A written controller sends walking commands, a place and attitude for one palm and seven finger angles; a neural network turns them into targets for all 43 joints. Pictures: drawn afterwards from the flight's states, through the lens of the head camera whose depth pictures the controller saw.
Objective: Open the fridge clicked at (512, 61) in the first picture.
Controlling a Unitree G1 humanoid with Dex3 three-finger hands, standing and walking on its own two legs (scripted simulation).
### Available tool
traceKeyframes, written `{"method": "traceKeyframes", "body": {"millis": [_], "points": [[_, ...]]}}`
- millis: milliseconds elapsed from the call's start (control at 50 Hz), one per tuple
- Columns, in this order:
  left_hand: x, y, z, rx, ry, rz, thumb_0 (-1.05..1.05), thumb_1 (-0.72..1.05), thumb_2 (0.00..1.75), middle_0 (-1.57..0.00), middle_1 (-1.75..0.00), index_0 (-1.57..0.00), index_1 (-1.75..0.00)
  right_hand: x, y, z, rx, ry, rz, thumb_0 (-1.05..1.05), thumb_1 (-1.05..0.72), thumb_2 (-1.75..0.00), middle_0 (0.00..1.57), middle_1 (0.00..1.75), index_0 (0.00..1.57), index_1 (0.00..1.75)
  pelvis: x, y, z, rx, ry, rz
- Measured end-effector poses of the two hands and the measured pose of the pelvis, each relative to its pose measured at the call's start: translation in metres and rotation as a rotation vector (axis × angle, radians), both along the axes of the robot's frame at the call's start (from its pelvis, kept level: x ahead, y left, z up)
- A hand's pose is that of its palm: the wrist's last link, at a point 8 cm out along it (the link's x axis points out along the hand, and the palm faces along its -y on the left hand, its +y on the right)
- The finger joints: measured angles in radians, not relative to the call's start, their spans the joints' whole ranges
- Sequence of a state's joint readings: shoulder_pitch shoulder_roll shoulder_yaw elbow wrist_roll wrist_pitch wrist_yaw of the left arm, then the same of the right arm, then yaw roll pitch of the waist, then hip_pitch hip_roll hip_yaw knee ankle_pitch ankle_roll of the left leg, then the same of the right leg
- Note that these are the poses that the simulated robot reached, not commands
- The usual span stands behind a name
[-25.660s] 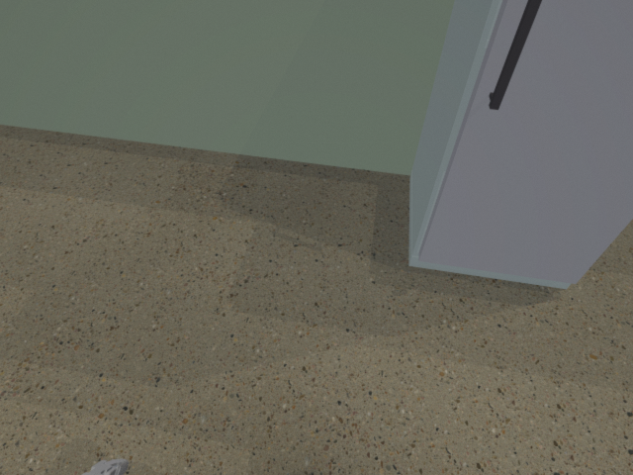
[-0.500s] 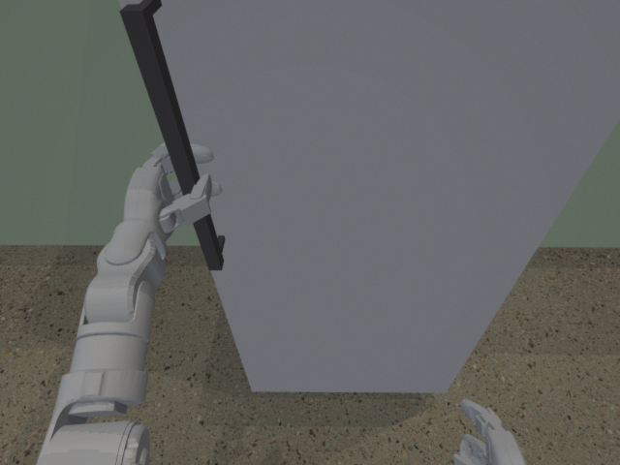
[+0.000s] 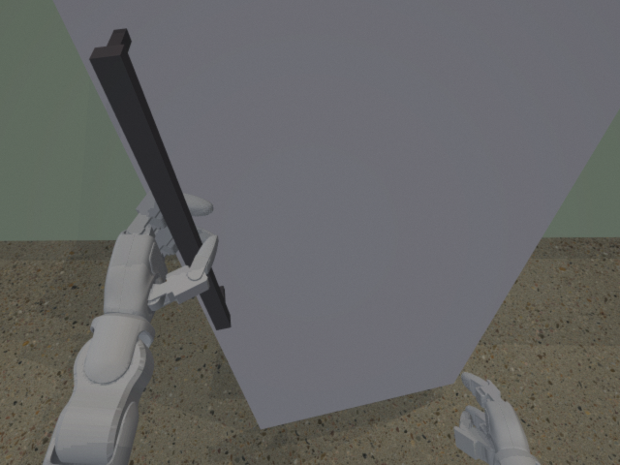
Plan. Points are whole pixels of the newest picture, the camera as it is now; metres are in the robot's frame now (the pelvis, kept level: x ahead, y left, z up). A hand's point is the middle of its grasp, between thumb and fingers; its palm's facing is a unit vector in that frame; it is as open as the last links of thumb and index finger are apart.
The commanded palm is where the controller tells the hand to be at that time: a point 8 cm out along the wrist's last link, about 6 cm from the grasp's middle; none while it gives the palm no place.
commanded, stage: walk backward, drawing the door open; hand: left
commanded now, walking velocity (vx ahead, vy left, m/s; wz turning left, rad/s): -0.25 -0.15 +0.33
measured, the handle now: (185, 219) +0.33 +0.16 +0.19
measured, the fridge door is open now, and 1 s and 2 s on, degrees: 14 44 71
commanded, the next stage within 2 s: stop walking and hold the door back in 1.88 s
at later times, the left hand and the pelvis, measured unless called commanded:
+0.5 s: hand (251, 408) +0.15 +0.06 +0.16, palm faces +0.17 -0.96 -0.23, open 6.8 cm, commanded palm +0.11 +0.10 +0.17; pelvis -0.11 -0.08 -0.01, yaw +6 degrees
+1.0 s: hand out of the picture +0.06 -0.05 +0.16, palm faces +0.51 -0.83 -0.23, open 6.9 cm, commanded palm +0.00 -0.02 +0.17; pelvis -0.13 -0.28 -0.02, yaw +31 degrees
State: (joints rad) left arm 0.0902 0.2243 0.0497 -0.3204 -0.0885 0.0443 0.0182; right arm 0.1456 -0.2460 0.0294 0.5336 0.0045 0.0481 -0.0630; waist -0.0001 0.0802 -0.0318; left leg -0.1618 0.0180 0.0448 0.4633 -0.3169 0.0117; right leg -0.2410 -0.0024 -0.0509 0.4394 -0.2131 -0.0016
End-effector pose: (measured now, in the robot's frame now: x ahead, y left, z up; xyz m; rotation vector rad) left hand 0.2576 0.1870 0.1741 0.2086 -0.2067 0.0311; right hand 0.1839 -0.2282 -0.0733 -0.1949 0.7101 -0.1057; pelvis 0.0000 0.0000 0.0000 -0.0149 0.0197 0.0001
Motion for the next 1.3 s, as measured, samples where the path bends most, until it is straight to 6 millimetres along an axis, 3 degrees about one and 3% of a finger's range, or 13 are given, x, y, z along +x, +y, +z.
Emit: {"method": "traceKeyframes", "body": {"millis": [100, 240, 420, 560, 660, 740, 840, 960, 1060, 1160, 1200, 1300], "points": [[-0.025, -0.01, -0.001, 0.011, -0.019, 0.01, -0.03, 0.61, 0.75, -0.43, -1.39, -0.29, -1.35, -0.023, 0.003, -0.001, 0.024, -0.001, -0.016, 0.01, -0.91, -0.89, 0.2, 0.3, 0.2, 0.3, -0.02, -0.003, 0.0, 0.02, -0.019, -0.003], [-0.064, -0.03, -0.002, 0.013, -0.038, 0.034, -0.04, 0.63, 0.73, -0.45, -1.4, -0.26, -1.35, -0.071, -0.001, -0.009, 0.061, 0.021, -0.015, 0.01, -0.91, -0.89, 0.2, 0.3, 0.2, 0.3, -0.053, -0.02, -0.003, 0.039, -0.039, 0.013], [-0.118, -0.064, -0.003, 0.03, -0.063, 0.089, -0.05, 0.63, 0.72, -0.45, -1.4, -0.23, -1.35, -0.125, -0.037, -0.035, 0.071, 0.118, -0.005, 0.01, -0.91, -0.89, 0.2, 0.3, 0.2, 0.3, -0.097, -0.06, -0.008, 0.049, -0.03, 0.068], [-0.158, -0.093, -0.004, 0.047, -0.082, 0.107, -0.06, 0.62, 0.71, -0.45, -1.4, -0.22, -1.33, -0.148, -0.076, -0.044, 0.028, 0.136, 0.007, 0.01, -0.91, -0.89, 0.2, 0.3, 0.2, 0.3, -0.122, -0.091, -0.014, 0.051, -0.037, 0.146], [-0.183, -0.111, -0.008, 0.065, -0.12, 0.098, -0.08, 0.63, 0.7, -0.44, -1.4, -0.17, -1.24, -0.155, -0.091, -0.042, -0.013, 0.069, 0.067, 0.01, -0.91, -0.89, 0.2, 0.3, 0.2, 0.3, -0.137, -0.113, -0.026, 0.021, -0.02, 0.22], [-0.2, -0.127, -0.006, 0.081, -0.104, 0.127, -0.08, 0.64, 0.71, -0.44, -1.4, -0.16, -1.23, -0.159, -0.096, -0.036, 0.007, 0.111, 0.168, 0.01, -0.91, -0.89, 0.2, 0.3, 0.2, 0.3, -0.146, -0.146, -0.014, 0.023, -0.046, 0.315], [-0.221, -0.153, -0.005, 0.044, -0.076, 0.214, -0.06, 0.63, 0.74, -0.43, -1.39, -0.19, -1.25, -0.141, -0.114, -0.029, 0.024, 0.155, 0.335, 0.01, -0.91, -0.89, 0.2, 0.3, 0.2, 0.3, -0.146, -0.194, -0.001, -0.038, -0.026, 0.387], [-0.24, -0.187, -0.009, 0.06, -0.145, 0.42, -0.07, 0.6, 0.78, -0.45, -1.39, -0.22, -1.29, -0.079, -0.152, -0.042, 0.048, 0.103, 0.452, 0.01, -0.9, -0.89, 0.21, 0.3, 0.21, 0.3, -0.132, -0.268, -0.018, -0.024, -0.004, 0.473], [-0.257, -0.211, -0.006, 0.073, -0.106, 0.515, -0.07, 0.6, 0.78, -0.47, -1.4, -0.23, -1.32, -0.032, -0.179, -0.032, -0.017, 0.061, 0.492, 0.02, -0.91, -0.89, 0.2, 0.3, 0.2, 0.3, -0.124, -0.304, -0.011, 0.026, -0.021, 0.596], [-0.27, -0.233, -0.009, 0.063, -0.145, 0.57, -0.07, 0.59, 0.79, -0.46, -1.4, -0.24, -1.31, 0.001, -0.181, -0.015, -0.041, -0.061, 0.593, 0.01, -0.91, -0.89, 0.2, 0.3, 0.2, 0.3, -0.112, -0.334, -0.018, 0.027, 0.011, 0.671], [-0.273, -0.241, -0.013, 0.074, -0.188, 0.598, -0.07, 0.6, 0.8, -0.47, -1.4, -0.24, -1.31, 0.009, -0.181, -0.018, -0.032, -0.093, 0.629, 0.01, -0.91, -0.89, 0.2, 0.3, 0.2, 0.3, -0.11, -0.352, -0.025, 0.028, 0.003, 0.697], [-0.284, -0.266, -0.01, 0.096, -0.15, 0.742, -0.08, 0.61, 0.81, -0.49, -1.4, -0.23, -1.34, 0.007, -0.196, -0.017, -0.03, 0.014, 0.79, 0.01, -0.91, -0.89, 0.2, 0.3, 0.2, 0.3, -0.089, -0.407, -0.009, 0.018, -0.037, 0.781]]}}
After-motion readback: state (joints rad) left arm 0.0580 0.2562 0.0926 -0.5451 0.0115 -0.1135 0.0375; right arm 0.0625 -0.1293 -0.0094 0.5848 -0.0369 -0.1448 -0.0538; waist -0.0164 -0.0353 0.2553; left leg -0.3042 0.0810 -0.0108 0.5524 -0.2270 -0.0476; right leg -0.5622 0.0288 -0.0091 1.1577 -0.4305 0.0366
